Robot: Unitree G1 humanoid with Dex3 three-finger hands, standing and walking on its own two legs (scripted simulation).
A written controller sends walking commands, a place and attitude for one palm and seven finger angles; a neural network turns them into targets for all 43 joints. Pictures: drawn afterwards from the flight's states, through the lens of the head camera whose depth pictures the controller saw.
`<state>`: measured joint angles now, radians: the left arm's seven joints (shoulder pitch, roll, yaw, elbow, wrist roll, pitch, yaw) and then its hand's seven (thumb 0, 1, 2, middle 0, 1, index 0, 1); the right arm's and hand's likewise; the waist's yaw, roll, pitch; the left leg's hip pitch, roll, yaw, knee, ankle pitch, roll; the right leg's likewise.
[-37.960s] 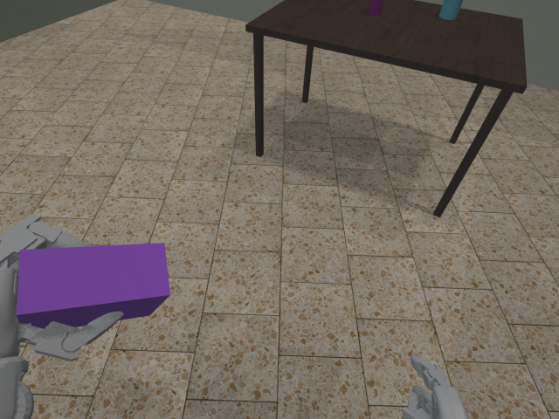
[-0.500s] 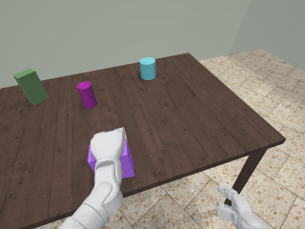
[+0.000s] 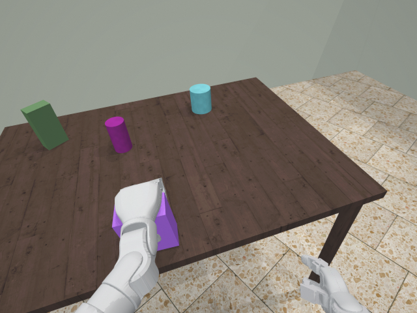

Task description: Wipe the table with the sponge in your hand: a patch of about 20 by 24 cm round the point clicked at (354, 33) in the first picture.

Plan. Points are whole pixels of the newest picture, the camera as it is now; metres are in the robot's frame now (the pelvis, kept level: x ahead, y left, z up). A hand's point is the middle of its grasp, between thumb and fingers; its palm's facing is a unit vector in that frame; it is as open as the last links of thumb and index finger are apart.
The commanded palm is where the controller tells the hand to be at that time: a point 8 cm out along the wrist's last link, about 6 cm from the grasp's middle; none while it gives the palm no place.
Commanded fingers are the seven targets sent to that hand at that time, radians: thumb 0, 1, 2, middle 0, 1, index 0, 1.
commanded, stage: slide back across to the middle lane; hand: left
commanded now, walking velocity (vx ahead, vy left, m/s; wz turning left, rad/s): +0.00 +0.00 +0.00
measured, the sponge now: (151, 230) +0.30 +0.17 +0.00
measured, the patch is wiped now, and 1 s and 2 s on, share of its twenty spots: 1.00 1.00 1.00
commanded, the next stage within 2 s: wipe forward along the middle lane in 0.38 s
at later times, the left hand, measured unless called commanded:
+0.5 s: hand (121, 231) +0.26 +0.21 +0.05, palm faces +0.04 -0.13 -0.99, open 9.7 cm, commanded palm +0.22 +0.21 +0.09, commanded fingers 0.00 0.10 1.30 -1.20 -1.60 -1.20 -1.60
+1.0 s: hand (118, 217) +0.29 +0.23 +0.04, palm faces -0.04 -0.06 -1.00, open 9.7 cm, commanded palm +0.28 +0.23 +0.08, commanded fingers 0.00 0.10 1.30 -1.20 -1.60 -1.20 -1.60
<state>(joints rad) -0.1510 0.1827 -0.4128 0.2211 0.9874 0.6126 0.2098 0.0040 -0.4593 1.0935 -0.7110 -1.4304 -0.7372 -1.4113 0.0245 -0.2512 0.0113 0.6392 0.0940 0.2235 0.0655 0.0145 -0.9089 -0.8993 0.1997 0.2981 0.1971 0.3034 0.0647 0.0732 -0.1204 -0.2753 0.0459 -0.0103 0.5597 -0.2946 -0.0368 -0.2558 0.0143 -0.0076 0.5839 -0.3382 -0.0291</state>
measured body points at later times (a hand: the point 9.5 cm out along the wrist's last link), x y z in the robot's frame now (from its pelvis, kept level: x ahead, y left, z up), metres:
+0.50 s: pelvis +0.00 -0.01 +0.00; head -0.03 -0.05 +0.45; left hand +0.25 +0.21 +0.10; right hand +0.24 -0.22 -0.07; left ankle +0.00 +0.15 -0.73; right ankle -0.02 -0.10 -0.73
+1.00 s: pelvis -0.02 -0.01 +0.00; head -0.04 -0.04 +0.45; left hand +0.29 +0.23 +0.10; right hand +0.18 -0.23 -0.10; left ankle +0.00 +0.15 -0.73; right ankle -0.02 -0.10 -0.73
